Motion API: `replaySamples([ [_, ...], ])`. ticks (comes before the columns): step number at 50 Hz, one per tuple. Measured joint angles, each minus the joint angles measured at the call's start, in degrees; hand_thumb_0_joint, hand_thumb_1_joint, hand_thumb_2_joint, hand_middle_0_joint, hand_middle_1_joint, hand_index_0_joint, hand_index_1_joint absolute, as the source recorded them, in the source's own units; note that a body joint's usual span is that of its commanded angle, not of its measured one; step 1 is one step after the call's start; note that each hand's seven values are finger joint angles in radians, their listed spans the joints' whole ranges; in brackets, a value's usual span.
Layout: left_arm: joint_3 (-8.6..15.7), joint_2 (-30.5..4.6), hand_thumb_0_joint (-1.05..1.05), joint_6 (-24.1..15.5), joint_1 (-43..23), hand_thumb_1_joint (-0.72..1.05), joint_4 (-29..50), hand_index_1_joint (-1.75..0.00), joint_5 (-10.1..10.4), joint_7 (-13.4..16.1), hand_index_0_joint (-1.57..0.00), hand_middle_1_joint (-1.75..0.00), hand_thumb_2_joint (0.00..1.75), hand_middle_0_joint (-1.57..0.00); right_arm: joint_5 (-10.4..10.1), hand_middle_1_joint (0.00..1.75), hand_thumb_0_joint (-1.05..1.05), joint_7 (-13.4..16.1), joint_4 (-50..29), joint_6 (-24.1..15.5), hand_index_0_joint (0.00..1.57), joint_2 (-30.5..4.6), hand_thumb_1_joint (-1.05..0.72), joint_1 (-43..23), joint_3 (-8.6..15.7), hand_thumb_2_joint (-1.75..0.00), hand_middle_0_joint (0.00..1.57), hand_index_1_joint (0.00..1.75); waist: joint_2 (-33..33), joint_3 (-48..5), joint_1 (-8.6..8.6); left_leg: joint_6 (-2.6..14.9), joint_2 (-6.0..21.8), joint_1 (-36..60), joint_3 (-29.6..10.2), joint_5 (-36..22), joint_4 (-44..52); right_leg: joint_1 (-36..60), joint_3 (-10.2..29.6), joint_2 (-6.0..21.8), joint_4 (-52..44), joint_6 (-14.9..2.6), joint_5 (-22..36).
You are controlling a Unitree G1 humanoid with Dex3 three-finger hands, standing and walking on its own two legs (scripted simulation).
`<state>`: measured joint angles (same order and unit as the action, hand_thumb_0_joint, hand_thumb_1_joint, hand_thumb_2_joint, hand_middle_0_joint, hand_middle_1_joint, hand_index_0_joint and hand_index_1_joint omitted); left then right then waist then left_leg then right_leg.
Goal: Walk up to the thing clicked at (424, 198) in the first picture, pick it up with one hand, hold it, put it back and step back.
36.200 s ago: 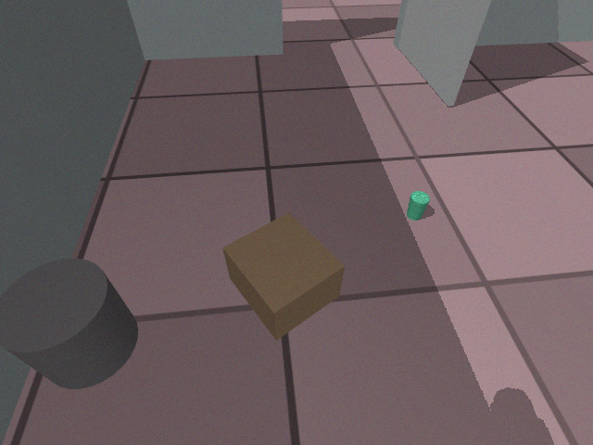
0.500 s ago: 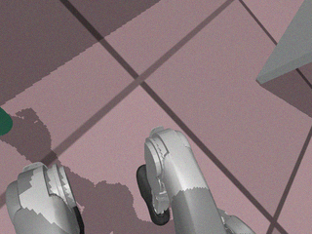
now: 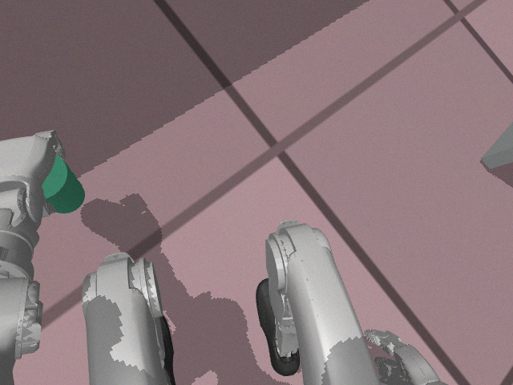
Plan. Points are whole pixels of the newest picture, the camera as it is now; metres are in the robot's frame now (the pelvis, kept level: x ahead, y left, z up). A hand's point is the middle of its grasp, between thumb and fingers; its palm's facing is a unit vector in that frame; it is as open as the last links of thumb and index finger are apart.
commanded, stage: settle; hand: left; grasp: from above
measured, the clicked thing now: (53, 186) +0.46 +0.27 -0.23
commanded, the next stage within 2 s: lift in 0.12 s
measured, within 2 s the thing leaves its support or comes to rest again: neither
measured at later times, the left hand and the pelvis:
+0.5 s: hand (15, 183) +0.44 +0.28 -0.11, palm faces -0.44 -0.05 -0.90, open 10.9 cm; pelvis -0.01 +0.00 +0.02, yaw +1 degrees
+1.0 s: hand out of the picture +0.38 +0.28 +0.04, palm faces -0.42 -0.10 -0.90, open 10.8 cm; pelvis +0.00 +0.01 +0.15, yaw +4 degrees
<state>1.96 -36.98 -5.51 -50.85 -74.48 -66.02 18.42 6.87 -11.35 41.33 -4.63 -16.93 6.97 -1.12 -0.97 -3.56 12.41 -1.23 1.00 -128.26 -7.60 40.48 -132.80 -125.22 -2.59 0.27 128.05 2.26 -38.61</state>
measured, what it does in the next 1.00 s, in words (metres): rises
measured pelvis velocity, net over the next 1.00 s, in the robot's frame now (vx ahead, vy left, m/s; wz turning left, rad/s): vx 0.00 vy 0.01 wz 0.06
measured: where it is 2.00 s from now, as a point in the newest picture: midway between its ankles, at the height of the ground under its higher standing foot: (222, 361)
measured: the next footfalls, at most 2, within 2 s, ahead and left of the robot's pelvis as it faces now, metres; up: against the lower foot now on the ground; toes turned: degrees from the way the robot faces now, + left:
none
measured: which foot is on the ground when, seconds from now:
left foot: down 0.00-1.00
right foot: down 0.00-1.00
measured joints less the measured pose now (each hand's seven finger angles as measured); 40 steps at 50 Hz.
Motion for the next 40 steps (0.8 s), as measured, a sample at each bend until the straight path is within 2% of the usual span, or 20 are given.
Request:
replaySamples([
  [7, -0.6, 0.1, 0.01, -3.1, 0.5, -0.23, 1.8, -0.93, -1.0, -3.1, -0.53, -0.94, 0.85, -0.6, -0.5, 0.3, 0.0, 1.9, -0.9, 2.1, 0.2, -0.8, -0.94, 0.9, 0.2, -0.91, 0.2, 0.3, 0.2, 0.1, -0.47, -0.07, -0.3, 1.4, 0.2, -1.1, 1.4, 1.4, 0.1, 0.3, -1.1, -0.12, 0.8],
  [13, -0.3, 0.0, 0.01, -4.6, 1.1, -0.23, 2.6, -0.93, -2.6, -2.2, -0.54, -0.93, 0.85, -0.61, -0.8, 0.3, 0.0, 3.3, -0.6, 2.9, 0.2, -0.2, -0.94, 2.0, 0.5, -0.91, 0.2, 0.3, 0.7, -0.4, -0.31, 0.04, -0.3, 1.2, 0.6, -2.0, 1.7, 1.2, 0.4, 0.3, -1.2, -0.12, 1.5],
  [17, -0.2, 0.3, 0.01, -3.9, 1.9, -0.23, 3.5, -0.93, -2.8, -1.1, -0.54, -0.93, 0.85, -0.61, -1.3, 0.3, 0.0, 4.1, 0.0, 2.9, 0.2, 0.7, -0.94, 2.5, 0.8, -0.91, 0.2, 0.3, 0.5, -1.2, -0.16, 0.23, -0.4, 1.3, 1.0, -2.2, 2.0, 1.3, 0.8, 0.4, -1.4, -0.09, 1.7],
  [22, -0.4, 1.0, 0.01, -1.2, 3.5, -0.24, 6.1, -0.93, -0.7, -2.6, -0.54, -0.93, 0.87, -0.61, -2.3, 0.3, 0.01, 4.8, -0.2, 3.3, 0.2, 1.8, -0.94, 3.3, 0.9, -0.91, 0.2, 0.3, -0.2, -2.4, -0.41, 0.49, -0.2, 2.6, 1.5, -2.4, 3.7, 2.5, 1.1, 0.4, -3.1, 0.05, 1.8],
  [28, -1.9, 1.8, 0.0, 0.8, 5.6, -0.24, 8.9, -0.93, 1.7, -6.4, -0.54, -0.93, 0.87, -0.61, -3.7, 0.3, 0.01, 5.6, -0.8, 4.3, 0.2, 2.2, -0.94, 4.1, 0.9, -0.91, 0.2, 0.3, -1.4, -4.5, -1.37, 0.82, 0.0, 5.7, 2.0, -2.3, 7.1, 5.4, 1.3, 0.5, -6.3, 0.18, 1.7],
  [35, -3.3, 3.2, 0.0, 1.0, 10.7, -0.23, 16.4, -0.93, 4.7, -10.8, -0.54, -0.93, 0.86, -0.61, -5.2, 0.3, 0.01, 6.4, -2.3, 5.4, 0.2, 1.7, -0.94, 4.8, 1.6, -0.91, 0.2, 0.3, -1.9, -6.0, -3.24, 1.03, 0.2, 10.5, 2.6, -2.3, 12.0, 10.1, 1.4, 0.6, -11.1, 0.29, 1.8],
  [40, -3.9, 4.3, 0.0, 0.7, 15.9, -0.22, 23.6, -0.93, 5.9, -11.9, -0.54, -0.93, 0.84, -0.6, -6.0, 0.3, 0.01, 7.2, -3.4, 6.0, 0.2, 1.4, -0.94, 4.4, 2.5, -0.91, 0.2, 0.3, -1.7, -6.6, -4.39, 1.04, 0.2, 14.9, 3.0, -2.6, 16.1, 14.3, 1.5, 0.8, -15.0, 0.29, 2.0],
])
